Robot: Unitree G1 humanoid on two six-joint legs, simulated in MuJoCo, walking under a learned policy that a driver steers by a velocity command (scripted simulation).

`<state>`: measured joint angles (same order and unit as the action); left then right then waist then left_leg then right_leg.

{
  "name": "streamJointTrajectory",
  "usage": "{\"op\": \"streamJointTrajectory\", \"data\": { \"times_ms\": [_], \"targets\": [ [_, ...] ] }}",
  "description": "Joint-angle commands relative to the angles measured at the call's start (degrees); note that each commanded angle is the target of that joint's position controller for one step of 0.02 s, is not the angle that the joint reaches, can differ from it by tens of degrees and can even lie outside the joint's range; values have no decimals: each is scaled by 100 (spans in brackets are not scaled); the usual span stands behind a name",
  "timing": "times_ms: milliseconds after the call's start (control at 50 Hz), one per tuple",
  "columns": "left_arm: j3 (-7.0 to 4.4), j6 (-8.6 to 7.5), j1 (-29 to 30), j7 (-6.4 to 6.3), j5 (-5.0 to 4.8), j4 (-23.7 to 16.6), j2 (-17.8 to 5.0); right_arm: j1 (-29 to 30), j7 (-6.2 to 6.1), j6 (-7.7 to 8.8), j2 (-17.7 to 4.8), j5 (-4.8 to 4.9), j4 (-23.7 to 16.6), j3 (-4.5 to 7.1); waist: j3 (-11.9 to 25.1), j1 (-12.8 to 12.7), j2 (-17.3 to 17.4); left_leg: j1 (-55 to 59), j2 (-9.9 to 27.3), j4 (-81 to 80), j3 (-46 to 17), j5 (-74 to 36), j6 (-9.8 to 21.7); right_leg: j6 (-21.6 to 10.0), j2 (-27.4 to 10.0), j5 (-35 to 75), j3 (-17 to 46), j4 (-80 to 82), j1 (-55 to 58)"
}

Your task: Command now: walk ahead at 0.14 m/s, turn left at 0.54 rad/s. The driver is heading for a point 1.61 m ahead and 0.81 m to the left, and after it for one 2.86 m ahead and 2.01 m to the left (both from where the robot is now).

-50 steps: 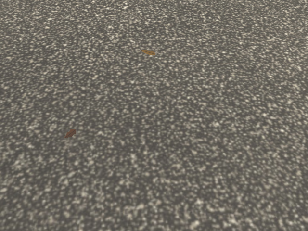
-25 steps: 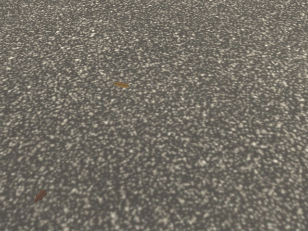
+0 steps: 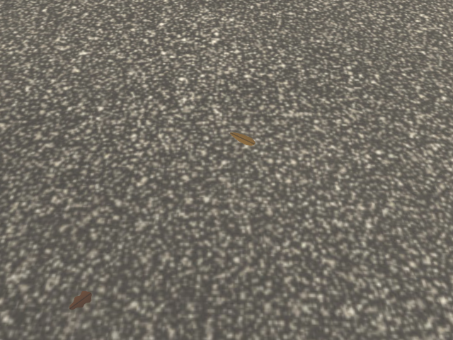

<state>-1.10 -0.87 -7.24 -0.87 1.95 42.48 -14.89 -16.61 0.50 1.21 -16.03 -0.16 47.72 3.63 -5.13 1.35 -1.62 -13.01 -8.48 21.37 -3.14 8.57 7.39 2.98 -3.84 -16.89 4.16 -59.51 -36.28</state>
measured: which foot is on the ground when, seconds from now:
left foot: down 0.00-0.30, up 0.32-0.74, down 0.76-1.00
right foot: up 0.00-0.28, down 0.30-0.76, up 0.78-1.00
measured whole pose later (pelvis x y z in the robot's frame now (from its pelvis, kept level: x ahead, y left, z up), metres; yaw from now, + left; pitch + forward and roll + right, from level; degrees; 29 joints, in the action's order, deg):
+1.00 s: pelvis +0.06 -0.02 +0.01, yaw +36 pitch +0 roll -2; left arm -3.6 3.3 -13.3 0.7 2.1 41.9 -18.8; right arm -15.4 0.9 -2.2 -16.6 -0.6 40.6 2.9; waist -1.8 0.1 -2.6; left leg -10.8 -5.3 22.1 -6.2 11.3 5.4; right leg 2.5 -1.4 -19.2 1.1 -56.1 -27.0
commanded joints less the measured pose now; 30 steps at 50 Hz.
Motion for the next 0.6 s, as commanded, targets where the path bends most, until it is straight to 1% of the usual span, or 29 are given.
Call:
{"op": "streamJointTrajectory", "data": {
  "times_ms": [20, 40, 80, 120, 180, 220, 240, 260, 280, 300, 320, 340, 360, 380, 400, 420, 440, 460, 480, 520, 560, 600],
  "targets": [
    [-119, 95, -484, -27, -18, -216, -482, -229, -61, -17, -876, 14, -350, 219, 980, -125, 555, 401, 1344, -29, -954, -4373, 457, 81, 173, 443, -301, 331, 453],
    [-119, 112, -344, -31, -31, -272, -504, -289, -80, -54, -894, 10, -365, 230, 987, -59, 592, 498, 1356, 9, -1076, -4163, 394, 80, 174, 511, -265, 452, 392],
    [-116, 131, -93, -44, -59, -371, -549, -392, -115, -122, -930, -17, -400, 254, 940, 55, 632, 712, 1434, 79, -1375, -3797, 371, 68, 188, 488, -178, 678, 251],
    [-109, 125, 85, -66, -88, -450, -594, -445, -136, -177, -954, -61, -443, 273, 851, 127, 663, 896, 1526, 187, -1669, -3635, 440, 34, 242, 289, -97, 914, 182],
    [-97, 75, 177, -104, -144, -533, -670, -400, -142, -241, -1011, -115, -526, 304, 752, 157, 713, 1051, 1614, 443, -2076, -3738, 529, -78, 396, -129, 3, 1368, 364],
    [-94, 29, 43, -125, -185, -540, -723, -242, -137, -268, -1045, -114, -601, 320, 715, 80, 778, 1024, 1578, 585, -2359, -3655, 456, -181, 499, -284, 76, 1906, 781],
    [-95, 4, -111, -135, -202, -519, -745, -91, -132, -277, -1056, -96, -650, 325, 690, -18, 826, 909, 1492, 644, -2469, -3388, 342, -230, 547, -239, 85, 2350, 1147],
    [-98, -30, -369, -154, -185, -467, -742, 143, -128, -281, -1052, -42, -713, 320, 656, -221, 820, 650, 1301, 781, -2491, -2935, 139, -290, 580, 109, 60, 3106, 1723],
    [-119, -87, -699, -196, -116, -399, -812, 358, -134, -267, -984, 33, -806, 294, 714, -416, 664, 160, 1038, 1133, -2380, -2260, -141, -385, 330, 897, 224, 3912, 2584],
    [-207, -101, -802, -271, -49, -453, -1277, 4, -134, -241, -549, 74, -908, 180, 1085, -206, -524, -401, 505, 2339, -1523, -162, -480, -755, -1085, 2197, 1376, 4126, 3460],
    [-245, 11, -622, -225, -127, -544, -1568, -542, -180, -299, -585, 23, -913, 207, 1160, 59, -1386, -1410, -486, 3180, -468, 3327, -630, -1628, -2178, 4157, 2775, 4066, 3665],
    [-169, 80, -1049, -181, -213, -460, -1142, -534, -179, -345, -1008, -276, -685, 314, 951, -73, -368, -1410, -30, 4076, -494, 3172, -697, -1654, -1917, 5257, 2127, 3635, 3521],
    [-195, 107, -858, -211, -171, -499, -1173, -556, -151, -374, -821, -180, -729, 281, 1200, 41, -929, -1594, 66, 4610, -242, 2952, -760, -1934, -2084, 4681, 2140, 3685, 3501],
    [-140, 143, -519, -199, -142, -602, -895, -262, -118, -440, -957, -158, -671, 292, 858, 8, -498, -1576, 336, 4784, -274, 2414, -848, -1744, -1624, 3610, 1613, 4018, 3014],
    [-112, 145, -244, -207, -115, -656, -811, -32, -29, -494, -999, -119, -722, 313, 681, 52, -632, -1512, 381, 4787, -228, 1994, -917, -1509, -1187, 3085, 1077, 4102, 2786],
    [-109, 158, -142, -192, -42, -689, -799, -60, 41, -522, -941, -52, -702, 293, 648, 59, -680, -1469, 325, 4853, -108, 1829, -1012, -1417, -930, 3260, 670, 4084, 2726],
    [-133, 140, -209, -194, -42, -664, -848, 31, 84, -537, -906, -11, -753, 277, 671, 36, -687, -1472, 329, 4779, -77, 1668, -1040, -1379, -861, 3314, 442, 4071, 2779],
    [-156, 127, -308, -191, -43, -633, -867, 81, 112, -545, -848, 5, -780, 252, 701, -11, -690, -1492, 330, 4680, -23, 1590, -1064, -1389, -839, 3282, 308, 4075, 2859],
    [-176, 110, -423, -183, -50, -597, -885, 154, 125, -550, -795, 1, -817, 229, 725, -61, -675, -1543, 346, 4537, 2, 1562, -1074, -1423, -886, 3218, 261, 4081, 2984],
    [-219, 92, -608, -166, -58, -535, -931, 303, 143, -570, -729, -38, -892, 191, 748, -153, -688, -1636, 446, 4210, 43, 1577, -1072, -1519, -1054, 3024, 251, 4098, 3187],
    [-257, 93, -682, -140, -43, -501, -979, 453, 173, -591, -675, -50, -969, 155, 737, -206, -715, -1553, 579, 3767, 125, 1617, -1042, -1565, -1180, 2726, 192, 4126, 3196],
    [-291, 101, -643, -96, -25, -497, -1036, 599, 210, -599, -593, -40, -1050, 101, 717, -234, -763, -1226, 703, 3200, 254, 1640, -977, -1531, -1221, 2377, 29, 4133, 3012]
  ]
}}
Velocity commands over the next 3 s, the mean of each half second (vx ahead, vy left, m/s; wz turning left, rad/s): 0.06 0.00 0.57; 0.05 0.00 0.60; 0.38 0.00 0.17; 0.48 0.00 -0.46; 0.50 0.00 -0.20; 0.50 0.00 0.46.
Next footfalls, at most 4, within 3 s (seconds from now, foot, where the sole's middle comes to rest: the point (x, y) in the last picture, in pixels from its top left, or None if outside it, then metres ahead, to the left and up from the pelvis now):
0.30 right None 0.18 -0.13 -0.78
0.76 left None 0.05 0.06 -0.78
1.30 right None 0.26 -0.03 -0.78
1.74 left None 0.38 0.31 -0.78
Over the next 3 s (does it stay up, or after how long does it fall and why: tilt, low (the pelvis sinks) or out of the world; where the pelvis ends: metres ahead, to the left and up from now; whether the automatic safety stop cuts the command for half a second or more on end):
stays up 0.89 0.41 0.00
